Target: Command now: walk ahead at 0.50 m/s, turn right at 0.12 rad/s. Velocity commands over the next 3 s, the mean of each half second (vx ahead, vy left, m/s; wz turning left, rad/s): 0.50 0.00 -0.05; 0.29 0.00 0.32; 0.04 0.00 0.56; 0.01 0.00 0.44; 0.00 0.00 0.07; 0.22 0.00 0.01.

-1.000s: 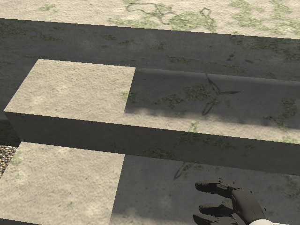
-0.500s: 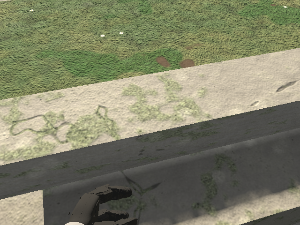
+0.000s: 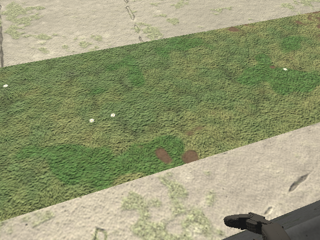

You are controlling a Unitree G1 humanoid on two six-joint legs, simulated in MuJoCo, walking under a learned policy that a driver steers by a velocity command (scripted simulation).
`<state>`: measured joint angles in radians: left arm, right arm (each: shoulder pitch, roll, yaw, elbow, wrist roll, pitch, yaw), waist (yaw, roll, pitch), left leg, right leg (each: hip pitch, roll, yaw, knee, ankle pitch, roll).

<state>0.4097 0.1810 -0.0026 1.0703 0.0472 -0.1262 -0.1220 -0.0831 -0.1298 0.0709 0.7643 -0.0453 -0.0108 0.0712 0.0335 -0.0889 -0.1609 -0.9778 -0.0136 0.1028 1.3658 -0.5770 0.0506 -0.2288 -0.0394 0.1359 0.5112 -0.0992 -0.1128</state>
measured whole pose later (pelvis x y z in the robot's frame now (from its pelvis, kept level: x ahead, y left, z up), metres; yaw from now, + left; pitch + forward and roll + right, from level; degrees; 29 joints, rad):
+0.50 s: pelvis +0.28 +0.01 +0.14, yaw +0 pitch +6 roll -4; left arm -0.12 0.07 -0.10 0.77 0.05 0.05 -0.08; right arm 0.67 -0.05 0.06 1.21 -0.11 -0.09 0.09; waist -0.10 0.05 -0.12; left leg 0.08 0.03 0.01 0.19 -0.38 0.05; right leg -1.36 -0.08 -0.14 1.58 -0.20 -0.23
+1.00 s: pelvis +0.55 +0.00 +0.33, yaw +11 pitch +4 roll -2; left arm 0.19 0.20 0.05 0.95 0.07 -0.15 0.00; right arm 0.00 -0.20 -0.04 0.86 -0.04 -0.09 0.10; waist 0.03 0.00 -0.09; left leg -0.81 0.09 0.00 0.96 -0.05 0.01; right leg -0.14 -0.02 -0.30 0.31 -0.25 -0.03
